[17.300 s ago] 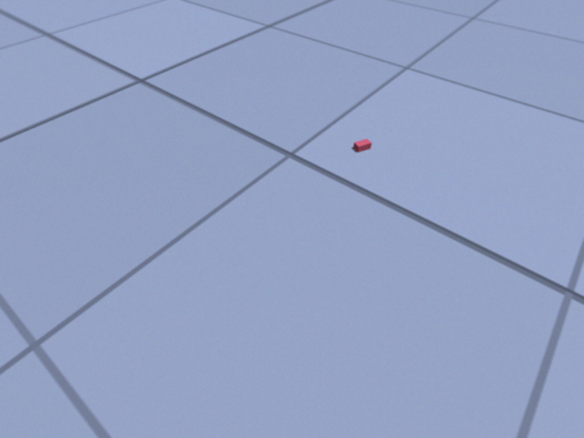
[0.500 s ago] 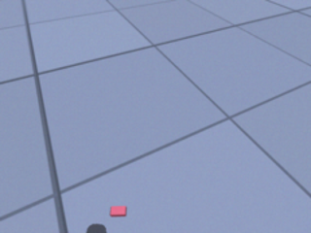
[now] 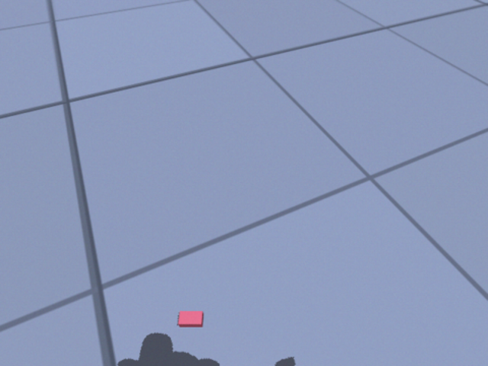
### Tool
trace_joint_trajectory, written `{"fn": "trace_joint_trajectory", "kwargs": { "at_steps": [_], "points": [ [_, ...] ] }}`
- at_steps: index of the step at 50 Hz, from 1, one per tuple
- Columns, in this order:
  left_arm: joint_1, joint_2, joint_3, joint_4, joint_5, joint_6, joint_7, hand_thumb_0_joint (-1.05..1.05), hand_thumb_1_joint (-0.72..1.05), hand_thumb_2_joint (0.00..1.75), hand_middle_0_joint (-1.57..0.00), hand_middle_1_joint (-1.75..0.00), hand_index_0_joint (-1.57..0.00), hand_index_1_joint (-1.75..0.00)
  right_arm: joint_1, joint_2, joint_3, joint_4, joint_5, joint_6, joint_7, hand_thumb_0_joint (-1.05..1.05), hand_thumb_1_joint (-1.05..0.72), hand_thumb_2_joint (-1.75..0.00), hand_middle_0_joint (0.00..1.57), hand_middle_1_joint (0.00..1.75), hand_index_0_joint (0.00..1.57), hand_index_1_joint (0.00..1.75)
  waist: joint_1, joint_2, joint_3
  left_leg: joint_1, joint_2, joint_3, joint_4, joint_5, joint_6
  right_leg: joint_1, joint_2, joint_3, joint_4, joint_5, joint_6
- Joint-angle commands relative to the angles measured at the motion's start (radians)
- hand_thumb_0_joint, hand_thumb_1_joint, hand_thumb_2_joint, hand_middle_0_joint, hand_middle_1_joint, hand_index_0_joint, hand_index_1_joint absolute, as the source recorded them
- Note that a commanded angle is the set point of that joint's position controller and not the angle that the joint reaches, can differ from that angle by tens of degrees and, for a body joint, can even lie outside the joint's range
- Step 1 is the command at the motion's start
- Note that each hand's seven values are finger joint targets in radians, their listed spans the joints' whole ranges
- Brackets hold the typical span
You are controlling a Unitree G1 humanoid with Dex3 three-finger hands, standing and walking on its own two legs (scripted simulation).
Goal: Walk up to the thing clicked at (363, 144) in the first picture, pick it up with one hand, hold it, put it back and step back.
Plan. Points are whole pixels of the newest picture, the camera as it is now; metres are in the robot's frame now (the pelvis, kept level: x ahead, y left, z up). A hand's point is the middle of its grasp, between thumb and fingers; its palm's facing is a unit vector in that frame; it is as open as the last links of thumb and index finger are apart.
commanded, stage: walk up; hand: left
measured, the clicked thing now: (191, 319) +0.42 +0.21 -0.76
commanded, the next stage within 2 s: stand in 1.62 s
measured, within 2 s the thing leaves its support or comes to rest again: neither
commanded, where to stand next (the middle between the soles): +0.04 -0.01 m, yaw -1 degrees
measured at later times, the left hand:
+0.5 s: hand out of the picture -0.02 +0.22 -0.14, palm faces +0.09 -0.91 -0.40, open 7.4 cm
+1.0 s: hand out of the picture +0.01 +0.26 -0.17, palm faces +0.03 -0.92 -0.39, open 7.4 cm
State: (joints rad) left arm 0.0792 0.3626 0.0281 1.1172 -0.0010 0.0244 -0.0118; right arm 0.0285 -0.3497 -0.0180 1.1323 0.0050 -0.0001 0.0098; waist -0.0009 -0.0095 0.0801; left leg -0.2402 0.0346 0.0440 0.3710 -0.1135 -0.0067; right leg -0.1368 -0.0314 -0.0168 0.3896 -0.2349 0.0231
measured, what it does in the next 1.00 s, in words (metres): steps on the spot: left foot, then right foot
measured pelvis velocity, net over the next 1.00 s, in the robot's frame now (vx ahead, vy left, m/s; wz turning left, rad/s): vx -0.03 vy -0.01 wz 0.04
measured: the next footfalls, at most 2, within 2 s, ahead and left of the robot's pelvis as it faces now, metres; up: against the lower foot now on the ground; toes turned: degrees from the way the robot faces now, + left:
left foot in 0.64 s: +0.04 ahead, +0.11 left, +0.00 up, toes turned +3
right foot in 0.90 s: +0.02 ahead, -0.14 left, +0.00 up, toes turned +2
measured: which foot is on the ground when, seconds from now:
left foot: down 0.00-0.20, up 0.22-0.62, down 0.64-1.00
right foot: down 0.00-0.66, up 0.68-0.88, down 0.90-1.00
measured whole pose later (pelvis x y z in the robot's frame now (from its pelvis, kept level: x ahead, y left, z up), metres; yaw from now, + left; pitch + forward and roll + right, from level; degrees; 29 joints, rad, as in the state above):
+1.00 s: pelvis -0.03 -0.01 -0.02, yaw +2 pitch -3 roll -1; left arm 0.21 0.38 0.02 0.99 0.01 -0.02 0.00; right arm 0.02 -0.36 -0.03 0.93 0.01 0.04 0.02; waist 0.03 0.02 0.11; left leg -0.32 0.03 0.02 0.65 -0.33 0.01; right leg -0.25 -0.01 0.01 0.61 -0.31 0.01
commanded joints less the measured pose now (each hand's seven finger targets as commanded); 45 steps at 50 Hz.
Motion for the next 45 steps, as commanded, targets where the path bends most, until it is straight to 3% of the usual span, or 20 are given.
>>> {"fn": "trace_joint_trajectory", "kwargs": {
  "at_steps": [1, 3, 5, 7, 8, 9, 10, 11, 14, 15, 21, 27, 29, 31, 32, 33, 34, 37, 43, 45],
  "points": [
    [0.056, 0.196, 0.055, -0.105, 0.003, 0.018, 0.017, 0.00, 0.90, 0.90, -0.20, -0.30, -0.20, -0.30, 0.002, -0.305, -0.082, -0.109, 0.005, 0.005, -0.029, 0.00, -0.90, -0.90, 0.20, 0.30, 0.20, 0.30, -0.006, 0.146, -0.214, 0.101, 0.244, -0.204, -0.010, 0.378, 0.154, -0.032, 0.004, -0.005, 0.257, 0.037, -0.049],
    [0.084, 0.190, 0.066, -0.123, 0.006, 0.038, 0.011, 0.00, 0.90, 0.90, -0.20, -0.30, -0.20, -0.30, -0.034, -0.315, -0.093, -0.156, -0.011, 0.015, -0.033, 0.00, -0.90, -0.90, 0.20, 0.30, 0.20, 0.30, 0.004, 0.214, -0.208, -0.021, 0.300, -0.252, -0.041, 0.248, 0.220, -0.042, 0.027, 0.006, 0.431, -0.251, -0.062],
    [0.132, 0.183, 0.074, -0.134, 0.008, 0.047, 0.006, 0.00, 0.90, 0.90, -0.20, -0.30, -0.20, -0.30, -0.066, -0.309, -0.101, -0.199, -0.030, 0.022, -0.035, 0.00, -0.90, -0.90, 0.20, 0.30, 0.20, 0.30, 0.030, 0.222, -0.195, -0.044, 0.305, -0.240, 0.002, 0.207, 0.235, -0.077, 0.009, 0.040, 0.471, -0.306, -0.075],
    [0.187, 0.164, 0.073, -0.128, 0.015, 0.031, 0.006, 0.00, 0.90, 0.90, -0.20, -0.30, -0.20, -0.30, -0.089, -0.286, -0.095, -0.216, -0.036, 0.027, -0.033, 0.00, -0.90, -0.90, 0.20, 0.30, 0.20, 0.30, 0.071, 0.171, -0.194, -0.025, 0.236, -0.186, 0.123, 0.129, 0.168, -0.057, -0.013, 0.029, 0.187, -0.151, -0.076],
    [0.178, 0.199, 0.080, -0.129, 0.030, 0.017, 0.009, 0.00, 0.90, 0.90, -0.20, -0.30, -0.20, -0.30, -0.097, -0.252, -0.085, -0.224, -0.024, 0.032, -0.027, 0.00, -0.90, -0.90, 0.20, 0.30, 0.20, 0.30, 0.074, 0.046, -0.142, -0.066, 0.138, -0.133, 0.225, 0.025, 0.108, -0.080, -0.055, 0.101, 0.002, -0.090, -0.078],
    [0.124, 0.275, 0.101, -0.153, 0.046, 0.003, 0.012, 0.00, 0.90, 0.90, -0.20, -0.30, -0.20, -0.30, -0.056, -0.196, -0.069, -0.232, -0.014, 0.033, -0.024, 0.00, -0.90, -0.90, 0.20, 0.30, 0.20, 0.30, 0.040, -0.158, -0.084, -0.205, -0.015, -0.077, 0.348, -0.193, 0.042, -0.068, -0.191, 0.335, -0.122, -0.053, -0.120],
    [0.056, 0.342, 0.114, -0.192, 0.053, -0.008, 0.017, 0.00, 0.90, 0.90, -0.20, -0.30, -0.20, -0.30, -0.039, -0.175, -0.061, -0.230, -0.017, 0.038, -0.027, 0.00, -0.90, -0.90, 0.20, 0.30, 0.20, 0.30, 0.035, -0.183, -0.044, -0.225, -0.099, -0.120, 0.492, -0.448, 0.012, -0.173, -0.322, 0.453, -0.169, -0.078, -0.214],
    [0.021, 0.374, 0.115, -0.223, 0.059, -0.015, 0.017, 0.00, 0.90, 0.90, -0.20, -0.30, -0.20, -0.30, -0.008, -0.210, -0.074, -0.230, -0.018, 0.041, -0.034, 0.00, -0.90, -0.90, 0.20, 0.30, 0.20, 0.30, 0.036, -0.198, -0.038, -0.178, -0.077, -0.185, 0.612, -0.494, 0.018, -0.268, -0.374, 0.500, -0.154, -0.040, -0.285],
    [-0.025, 0.239, 0.087, -0.229, 0.043, -0.048, 0.030, 0.00, 0.90, 0.90, -0.20, -0.30, -0.20, -0.30, 0.074, -0.217, -0.076, -0.194, 0.000, 0.034, -0.015, 0.00, -0.90, -0.90, 0.20, 0.30, 0.20, 0.30, -0.019, -0.058, -0.086, -0.211, -0.072, -0.219, 0.651, -0.316, 0.002, -0.055, -0.207, 0.243, -0.063, 0.180, -0.183],
    [0.019, 0.240, 0.089, -0.225, 0.047, -0.060, 0.031, 0.00, 0.90, 0.90, -0.20, -0.30, -0.20, -0.30, 0.081, -0.216, -0.070, -0.198, -0.009, 0.033, -0.011, 0.00, -0.90, -0.90, 0.20, 0.30, 0.20, 0.30, 0.005, -0.070, -0.128, -0.234, -0.067, -0.209, 0.616, -0.314, 0.001, 0.051, -0.203, 0.235, -0.047, 0.152, -0.166],
    [0.265, 0.317, 0.133, -0.233, 0.035, -0.089, 0.026, 0.00, 0.90, 0.90, -0.20, -0.30, -0.20, -0.30, -0.017, -0.261, -0.084, -0.285, -0.051, 0.012, 0.025, 0.00, -0.90, -0.90, 0.20, 0.30, 0.20, 0.30, 0.114, -0.109, -0.014, -0.455, -0.008, -0.181, 0.467, -0.352, 0.001, 0.320, -0.311, 0.356, -0.151, -0.132, -0.246],
    [0.225, 0.269, 0.114, -0.292, 0.033, -0.083, 0.006, 0.00, 0.90, 0.90, -0.20, -0.30, -0.20, -0.30, 0.077, -0.197, -0.076, -0.277, -0.035, -0.024, 0.033, 0.00, -0.90, -0.90, 0.20, 0.30, 0.20, 0.30, 0.058, -0.166, -0.020, -0.145, -0.033, -0.017, 0.264, -0.269, 0.010, 0.104, -0.187, 0.093, -0.058, 0.282, -0.197],
    [0.192, 0.258, 0.099, -0.300, 0.027, -0.067, 0.007, 0.00, 0.90, 0.90, -0.20, -0.30, -0.20, -0.30, 0.129, -0.171, -0.075, -0.259, -0.026, -0.030, 0.017, 0.00, -0.90, -0.90, 0.20, 0.30, 0.20, 0.30, 0.021, -0.140, -0.054, 0.005, -0.045, 0.016, 0.150, -0.135, 0.013, -0.004, -0.180, 0.041, 0.050, 0.411, -0.184],
    [0.146, 0.190, 0.066, -0.316, 0.008, -0.055, 0.011, 0.00, 0.90, 0.90, -0.20, -0.30, -0.20, -0.30, 0.235, -0.213, -0.092, -0.225, -0.029, -0.037, -0.001, 0.00, -0.90, -0.90, 0.20, 0.30, 0.20, 0.30, -0.048, 0.001, -0.123, 0.233, -0.010, -0.024, -0.006, 0.065, 0.037, -0.133, -0.116, -0.023, 0.223, 0.292, -0.109],
    [0.173, 0.128, 0.042, -0.322, -0.001, -0.051, 0.012, 0.00, 0.90, 0.90, -0.20, -0.30, -0.20, -0.30, 0.229, -0.273, -0.102, -0.240, -0.039, -0.042, -0.012, 0.00, -0.90, -0.90, 0.20, 0.30, 0.20, 0.30, -0.041, 0.175, -0.166, 0.285, 0.188, -0.284, -0.055, 0.121, 0.086, -0.227, -0.026, -0.034, 0.351, 0.039, -0.055],
    [0.206, 0.144, 0.041, -0.296, -0.009, -0.033, 0.019, 0.00, 0.90, 0.90, -0.20, -0.30, -0.20, -0.30, 0.154, -0.300, -0.092, -0.279, -0.033, -0.044, -0.018, 0.00, -0.90, -0.90, 0.20, 0.30, 0.20, 0.30, -0.008, 0.165, -0.154, 0.126, 0.323, -0.453, -0.084, -0.015, 0.182, -0.196, 0.025, 0.054, 0.389, -0.353, -0.040],
    [0.196, 0.223, 0.060, -0.257, -0.008, -0.024, 0.026, 0.00, 0.90, 0.90, -0.20, -0.30, -0.20, -0.30, 0.124, -0.310, -0.094, -0.270, -0.019, -0.038, -0.016, 0.00, -0.90, -0.90, 0.20, 0.30, 0.20, 0.30, -0.015, 0.150, -0.102, 0.007, 0.330, -0.451, -0.097, -0.160, 0.239, -0.129, -0.008, 0.098, 0.457, -0.405, -0.048],
    [0.227, 0.217, 0.051, -0.198, -0.011, -0.027, 0.022, 0.00, 0.90, 0.90, -0.20, -0.30, -0.20, -0.30, 0.023, -0.264, -0.070, -0.291, -0.026, -0.035, -0.019, 0.00, -0.90, -0.90, 0.20, 0.30, 0.20, 0.30, 0.019, 0.192, -0.043, 0.007, 0.225, -0.268, -0.057, -0.082, 0.175, -0.180, 0.004, 0.118, 0.437, -0.323, -0.046],
    [0.252, 0.219, 0.057, -0.146, 0.006, -0.048, 0.029, 0.00, 0.90, 0.90, -0.20, -0.30, -0.20, -0.30, -0.021, -0.276, -0.077, -0.291, -0.016, -0.001, -0.010, 0.00, -0.90, -0.90, 0.20, 0.30, 0.20, 0.30, 0.033, 0.187, -0.067, -0.047, 0.205, -0.186, 0.079, 0.038, 0.158, -0.049, 0.020, -0.005, 0.173, -0.088, -0.029],
    [0.214, 0.261, 0.065, -0.155, 0.020, -0.063, 0.036, 0.00, 0.90, 0.90, -0.20, -0.30, -0.20, -0.30, -0.013, -0.231, -0.067, -0.287, 0.002, 0.011, -0.008, 0.00, -0.90, -0.90, 0.20, 0.30, 0.20, 0.30, 0.026, 0.058, -0.070, -0.065, 0.139, -0.133, 0.185, 0.039, 0.087, -0.035, -0.046, 0.116, 0.061, 0.165, -0.058]
  ]
}}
